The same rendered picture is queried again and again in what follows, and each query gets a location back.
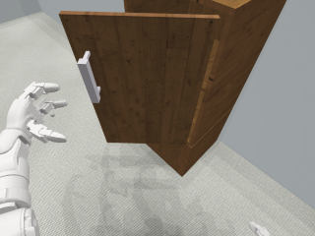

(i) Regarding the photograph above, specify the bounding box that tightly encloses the handle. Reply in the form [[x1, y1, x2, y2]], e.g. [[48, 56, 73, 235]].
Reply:
[[77, 51, 101, 103]]

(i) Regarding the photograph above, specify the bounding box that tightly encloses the right robot hand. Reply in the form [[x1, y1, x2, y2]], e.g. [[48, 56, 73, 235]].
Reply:
[[249, 221, 271, 236]]

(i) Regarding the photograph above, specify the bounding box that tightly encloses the robot left upper arm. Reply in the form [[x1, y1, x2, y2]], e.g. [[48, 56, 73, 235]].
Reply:
[[0, 207, 40, 236]]

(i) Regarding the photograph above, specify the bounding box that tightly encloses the left robot hand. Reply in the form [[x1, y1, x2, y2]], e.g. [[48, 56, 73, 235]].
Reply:
[[6, 82, 68, 144]]

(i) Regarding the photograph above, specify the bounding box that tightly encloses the cupboard door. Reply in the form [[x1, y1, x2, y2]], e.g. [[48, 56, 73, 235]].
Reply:
[[58, 11, 220, 145]]

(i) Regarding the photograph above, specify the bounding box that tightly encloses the left robot forearm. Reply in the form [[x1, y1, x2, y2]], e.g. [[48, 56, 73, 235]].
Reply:
[[0, 129, 32, 214]]

